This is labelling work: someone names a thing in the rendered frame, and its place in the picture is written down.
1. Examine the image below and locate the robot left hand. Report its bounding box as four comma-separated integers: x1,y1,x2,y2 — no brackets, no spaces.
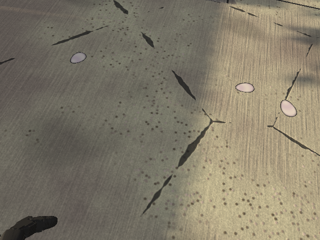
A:
0,216,58,240

